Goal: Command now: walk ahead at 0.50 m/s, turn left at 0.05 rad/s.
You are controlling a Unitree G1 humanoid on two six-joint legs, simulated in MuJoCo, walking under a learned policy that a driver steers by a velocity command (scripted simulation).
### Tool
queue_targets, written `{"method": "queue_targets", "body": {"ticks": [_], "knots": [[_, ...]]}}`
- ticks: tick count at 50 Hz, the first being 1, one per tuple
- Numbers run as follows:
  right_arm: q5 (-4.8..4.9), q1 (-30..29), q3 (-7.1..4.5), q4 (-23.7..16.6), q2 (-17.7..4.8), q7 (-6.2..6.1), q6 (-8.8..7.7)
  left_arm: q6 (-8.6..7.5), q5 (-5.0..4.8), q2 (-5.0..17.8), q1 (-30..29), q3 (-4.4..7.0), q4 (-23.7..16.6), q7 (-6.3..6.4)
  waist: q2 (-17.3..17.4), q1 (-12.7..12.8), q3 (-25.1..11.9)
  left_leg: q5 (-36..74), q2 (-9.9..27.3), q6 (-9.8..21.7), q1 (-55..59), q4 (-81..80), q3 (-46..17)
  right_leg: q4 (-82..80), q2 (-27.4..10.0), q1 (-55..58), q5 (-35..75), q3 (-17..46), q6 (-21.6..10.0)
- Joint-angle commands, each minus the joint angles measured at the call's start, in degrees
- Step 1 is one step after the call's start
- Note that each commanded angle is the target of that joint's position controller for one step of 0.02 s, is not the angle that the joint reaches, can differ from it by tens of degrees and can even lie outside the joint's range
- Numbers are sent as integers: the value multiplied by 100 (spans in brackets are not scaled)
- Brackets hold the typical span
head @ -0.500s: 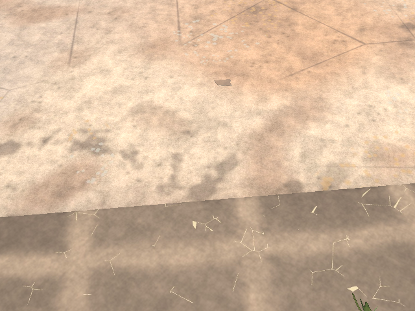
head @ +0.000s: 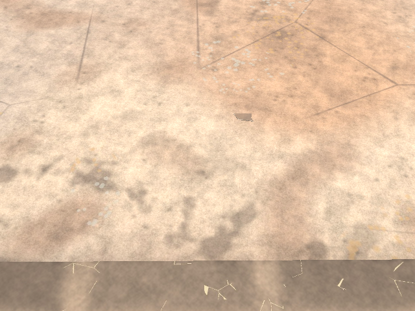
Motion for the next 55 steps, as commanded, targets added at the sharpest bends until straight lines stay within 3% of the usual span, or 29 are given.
{"method": "queue_targets", "body": {"ticks": [1,4,7,12,15,16,17,18,19,20,21,22,23,25,27,32,36,38,41,42,43,44,45,46,47,48,49,51,55], "knots": [[3,-40,-184,-240,-678,-4,-175,65,45,310,158,93,-338,36,758,155,-221,861,1455,1152,666,-1559,-1502,-270,-320,-779,597,217,81],[12,181,-223,-44,-801,-85,-192,77,97,204,-412,52,-504,36,549,55,-21,1125,1392,1098,692,-1696,-1109,-1275,-316,-990,1485,228,156],[51,401,-249,108,-917,-136,-153,37,66,95,-970,-7,-622,-32,557,-143,109,1020,1274,920,737,-1704,-767,-2382,-150,-740,2293,124,128],[131,847,-296,421,-1078,-157,-68,-8,0,185,-1702,-23,-909,-175,563,-401,318,730,1563,827,1357,-1432,-828,-3264,42,-651,2161,67,-13],[148,843,-330,535,-1162,-195,21,-58,8,335,-1562,23,-942,-231,681,-256,232,1293,1714,679,1779,-1010,-912,-3568,169,-282,1532,-39,-224],[158,744,-331,539,-1187,-208,57,-72,23,430,-1201,79,-848,-223,706,-26,36,2023,1604,576,1798,-590,-797,-3740,325,283,1441,-201,-322],[148,752,-289,551,-1081,-221,89,-76,55,648,-446,208,-608,-185,604,300,-426,2752,1300,433,1650,318,-551,-3797,472,1327,1470,-335,-470],[50,786,-169,436,-817,-243,88,-77,107,1068,574,339,-406,-131,106,659,-1268,1912,962,190,717,1955,-223,-3575,-346,2984,1854,545,-824],[42,1428,13,315,-212,-203,-35,-35,123,1548,993,448,-300,-131,-1399,426,-1927,-1153,-50,-259,-1733,4113,-101,-4112,-1616,5011,739,3209,-1761],[110,1206,-62,399,-615,-178,-152,-21,18,1049,1098,313,-302,-146,-1180,640,-2059,-2296,21,-230,-2472,4879,-901,-4709,-1692,5110,-100,4101,-1787],[230,706,-155,248,-938,-146,-208,-21,13,815,721,228,-355,-132,-807,604,-1245,-1921,319,-158,-2913,5096,-861,-4782,-1534,4489,-181,3325,-1532],[210,352,-138,162,-907,-164,-218,-9,50,681,339,182,-434,-123,-357,458,-803,-1392,607,-127,-2790,4869,-685,-4861,-1317,3705,196,2662,-1375],[115,158,-152,127,-856,-186,-196,-8,101,526,33,137,-465,-134,-177,302,-430,-1030,778,-140,-2578,4494,-633,-5038,-1110,2974,650,2216,-1319],[83,365,-170,182,-716,-188,-71,-66,160,359,-191,87,-477,-145,-387,-7,-299,-655,967,-172,-1961,4079,-672,-5354,-861,2239,1173,1716,-1281],[67,379,-152,192,-588,-211,25,-124,126,466,-136,122,-394,-122,-317,-95,-199,-446,1007,-262,-1912,3729,-616,-5570,-823,1998,1635,1367,-1356],[17,-545,-84,-34,-423,-184,-2,-85,74,686,207,184,-181,4,-112,132,60,1010,980,-383,-2190,2058,-523,-5753,-636,2156,2240,661,-1187],[65,-1316,-40,-244,-347,-87,-88,-19,-19,800,644,209,24,26,-126,399,233,1589,657,-441,-1620,942,-337,-5660,-515,2112,2034,499,-1097],[73,-1375,-89,-251,-495,-7,-167,-4,-15,817,681,223,48,47,-161,354,203,1691,627,-384,-1485,917,-445,-5384,-652,2273,2008,607,-1113],[78,-1302,-137,-262,-662,67,-261,78,-25,826,640,253,51,77,-293,182,195,864,525,-228,-1106,557,-465,-4867,-839,2530,2039,991,-997],[76,-989,-181,-170,-745,65,-292,108,-28,849,551,265,29,87,-345,-17,73,673,435,-156,-644,393,-373,-4509,-790,2518,2346,1026,-929],[49,-284,-293,51,-950,34,-322,123,-22,756,502,229,-14,88,-215,-356,-321,643,356,-10,328,205,-266,-3693,-486,2347,2786,886,-802],[-23,632,-418,191,-1381,-28,-349,119,53,449,529,116,-145,84,336,-693,-1115,801,1225,368,1823,262,-1056,-2102,-71,1549,1894,600,-590],[9,957,-522,273,-1827,-24,-279,14,22,-192,1451,-66,-239,52,1973,-351,-1950,-6,2562,1253,3849,-63,-3308,-86,762,-641,-934,87,-203],[32,1097,-398,287,-1294,-11,-250,-43,-112,297,1201,42,-202,56,1844,-571,-1917,-890,2554,1274,3728,-649,-4017,686,576,-1357,-1409,636,-232],[33,804,-301,250,-971,-26,-252,-35,-191,729,582,173,-369,70,1254,-641,-1168,-891,2375,1022,3068,-761,-3195,873,321,-1600,-896,676,-271],[9,387,-232,214,-794,-27,-240,17,-160,710,304,195,-438,102,778,-474,-779,-484,2178,891,2379,-876,-2561,774,85,-1430,-448,559,-250],[7,86,-189,223,-637,-15,-236,84,-84,641,213,213,-501,95,785,-316,-448,-184,2055,883,1798,-1056,-2135,533,-82,-1286,-150,572,-217],[-15,-245,-181,266,-543,-18,-289,241,-108,435,268,232,-562,69,898,-55,-123,33,1831,764,1087,-1460,-1455,55,-283,-815,145,598,-207],[-23,-190,-323,456,-883,-95,-338,360,-46,152,-87,177,-823,24,556,-8,38,904,1835,836,1020,-1771,-571,-967,-295,-921,857,472,-86]]}}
